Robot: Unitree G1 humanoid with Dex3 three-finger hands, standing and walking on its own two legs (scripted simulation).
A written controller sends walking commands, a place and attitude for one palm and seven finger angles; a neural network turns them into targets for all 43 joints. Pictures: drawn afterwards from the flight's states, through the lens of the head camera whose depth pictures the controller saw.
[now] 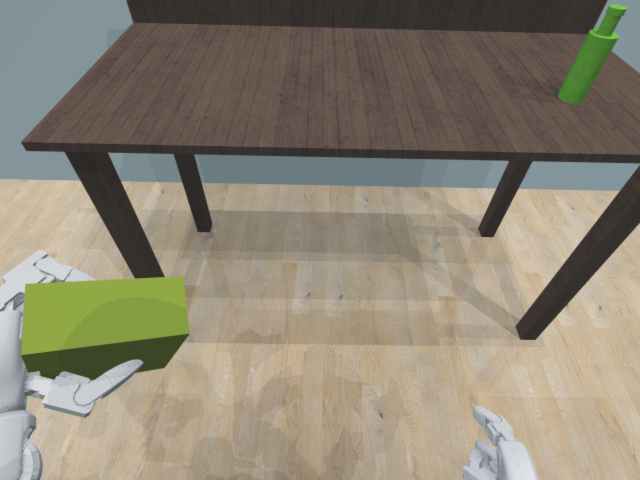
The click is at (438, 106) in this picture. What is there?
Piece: table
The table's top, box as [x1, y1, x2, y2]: [21, 23, 639, 162]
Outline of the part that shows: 21,141 26,150 639,162 639,73 611,51 584,100 579,104 571,104 560,100 556,95 587,34 132,23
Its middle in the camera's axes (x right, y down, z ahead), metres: +0.13 -0.40 +0.97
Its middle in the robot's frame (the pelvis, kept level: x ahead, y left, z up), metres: +1.00 -0.07 +0.04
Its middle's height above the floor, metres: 0.81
